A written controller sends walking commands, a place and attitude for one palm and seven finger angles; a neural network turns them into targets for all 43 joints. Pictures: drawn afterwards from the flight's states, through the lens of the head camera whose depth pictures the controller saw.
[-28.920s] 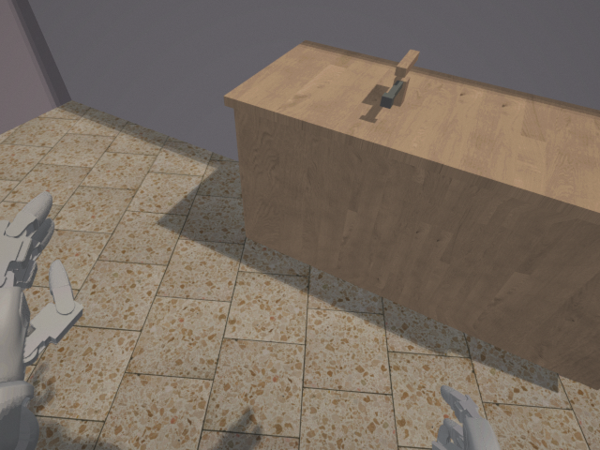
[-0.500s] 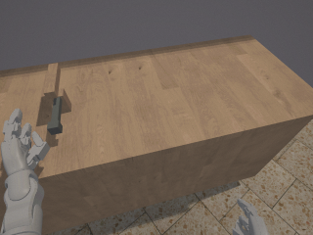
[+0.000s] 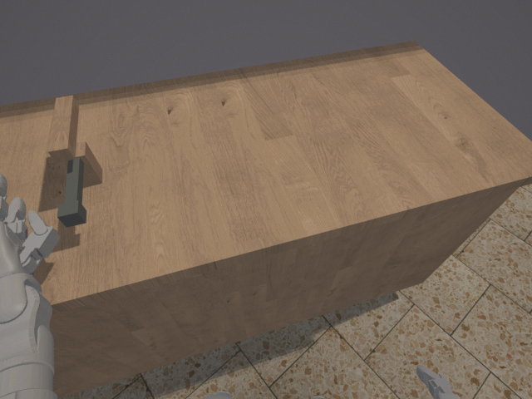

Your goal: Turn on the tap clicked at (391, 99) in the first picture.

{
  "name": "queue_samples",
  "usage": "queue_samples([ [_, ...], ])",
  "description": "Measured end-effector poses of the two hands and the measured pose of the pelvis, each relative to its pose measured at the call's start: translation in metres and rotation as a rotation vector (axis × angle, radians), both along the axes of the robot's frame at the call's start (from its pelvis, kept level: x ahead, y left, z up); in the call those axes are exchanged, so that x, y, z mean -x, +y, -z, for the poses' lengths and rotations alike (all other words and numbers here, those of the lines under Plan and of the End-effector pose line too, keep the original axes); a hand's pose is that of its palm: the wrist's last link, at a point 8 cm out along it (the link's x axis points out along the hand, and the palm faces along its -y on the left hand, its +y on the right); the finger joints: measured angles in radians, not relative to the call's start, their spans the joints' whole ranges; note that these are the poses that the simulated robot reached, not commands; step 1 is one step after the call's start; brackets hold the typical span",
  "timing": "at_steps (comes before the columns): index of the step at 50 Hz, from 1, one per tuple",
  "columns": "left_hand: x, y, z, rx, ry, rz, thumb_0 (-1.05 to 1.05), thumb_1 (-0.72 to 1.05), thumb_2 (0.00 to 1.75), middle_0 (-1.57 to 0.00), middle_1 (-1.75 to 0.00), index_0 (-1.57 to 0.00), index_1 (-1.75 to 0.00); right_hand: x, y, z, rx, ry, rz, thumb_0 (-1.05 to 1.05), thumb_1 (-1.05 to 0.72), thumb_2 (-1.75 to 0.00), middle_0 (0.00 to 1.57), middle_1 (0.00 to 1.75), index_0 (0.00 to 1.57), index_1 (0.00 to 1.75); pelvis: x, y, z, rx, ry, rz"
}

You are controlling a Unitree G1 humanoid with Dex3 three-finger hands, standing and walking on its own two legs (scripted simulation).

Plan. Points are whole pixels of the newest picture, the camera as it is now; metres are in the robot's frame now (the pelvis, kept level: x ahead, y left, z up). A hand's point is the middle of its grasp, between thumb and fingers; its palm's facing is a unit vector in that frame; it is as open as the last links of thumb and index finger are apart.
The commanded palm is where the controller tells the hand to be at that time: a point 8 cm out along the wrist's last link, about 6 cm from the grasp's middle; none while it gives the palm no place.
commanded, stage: reach beside the lever's end, fingers flat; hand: left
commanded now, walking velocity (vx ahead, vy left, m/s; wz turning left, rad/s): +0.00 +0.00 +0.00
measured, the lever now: (72, 213) +0.36 +0.31 +0.07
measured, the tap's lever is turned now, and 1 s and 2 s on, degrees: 0 5 29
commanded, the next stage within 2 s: push the lever round in 0.28 s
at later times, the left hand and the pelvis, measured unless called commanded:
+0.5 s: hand (51, 238) +0.32 +0.33 +0.07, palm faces +0.56 -0.83 -0.08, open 7.8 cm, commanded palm +0.28 +0.35 +0.07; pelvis +0.00 +0.01 +0.00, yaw +0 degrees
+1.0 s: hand (74, 228) +0.34 +0.30 +0.07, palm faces +0.56 -0.82 -0.08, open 7.8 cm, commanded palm +0.29 +0.33 +0.07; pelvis +0.00 +0.01 +0.00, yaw +0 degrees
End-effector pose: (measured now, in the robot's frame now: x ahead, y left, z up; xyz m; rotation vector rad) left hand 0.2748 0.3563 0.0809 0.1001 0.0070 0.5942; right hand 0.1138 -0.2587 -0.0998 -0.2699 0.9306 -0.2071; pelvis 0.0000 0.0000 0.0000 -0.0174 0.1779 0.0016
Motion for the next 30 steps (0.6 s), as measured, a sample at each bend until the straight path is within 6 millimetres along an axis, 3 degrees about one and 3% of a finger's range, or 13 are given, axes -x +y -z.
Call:
queue_samples([
  [8, -0.002, -0.007, 0.008, 0.018, 0.009, 0.0, 0.02, 0.9, 0.9, -0.16, -0.15, -0.16, -0.15, 0.004, 0.007, 0.001, -0.013, 0.001, 0.005, 0.01, -0.9, -0.89, 0.2, 0.3, 0.2, 0.3, 0.0, 0.004, 0.0, -0.001, 0.004, 0.005],
  [22, 0.007, 0.005, 0.001, 0.006, -0.012, -0.005, 0.02, 0.9, 0.9, -0.16, -0.15, -0.15, -0.15, -0.005, 0.016, -0.002, -0.018, -0.024, -0.013, 0.01, -0.9, -0.89, 0.2, 0.3, 0.2, 0.3, 0.002, 0.009, 0.0, 0.006, -0.004, 0.0],
  [30, 0.0, -0.008, 0.011, 0.023, -0.003, 0.005, 0.02, 0.9, 0.9, -0.15, -0.15, -0.15, -0.15, -0.011, 0.019, -0.004, -0.007, -0.034, -0.034, 0.01, -0.9, -0.89, 0.2, 0.3, 0.2, 0.3, 0.003, 0.01, 0.001, 0.007, 0.003, -0.005],
])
